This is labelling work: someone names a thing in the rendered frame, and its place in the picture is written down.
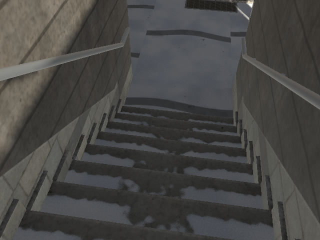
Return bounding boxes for stairs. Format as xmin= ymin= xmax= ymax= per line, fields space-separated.
xmin=12 ymin=106 xmax=275 ymax=240

